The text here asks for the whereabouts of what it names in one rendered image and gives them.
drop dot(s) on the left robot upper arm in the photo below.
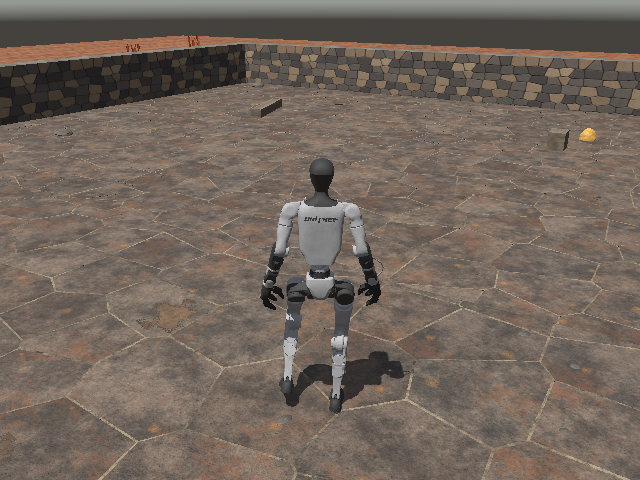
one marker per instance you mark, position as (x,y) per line
(288,212)

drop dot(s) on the robot torso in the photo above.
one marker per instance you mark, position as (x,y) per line
(320,240)

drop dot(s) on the robot right hand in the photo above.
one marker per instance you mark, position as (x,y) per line
(375,290)

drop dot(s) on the right robot upper arm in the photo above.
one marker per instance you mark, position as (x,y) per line
(352,212)

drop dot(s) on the robot left hand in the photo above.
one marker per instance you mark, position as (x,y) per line
(266,293)

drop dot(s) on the robot left thigh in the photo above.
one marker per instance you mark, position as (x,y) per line
(296,290)

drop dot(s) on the robot right forearm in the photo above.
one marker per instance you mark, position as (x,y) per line
(368,267)

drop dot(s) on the robot left forearm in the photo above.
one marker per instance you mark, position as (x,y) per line
(273,269)

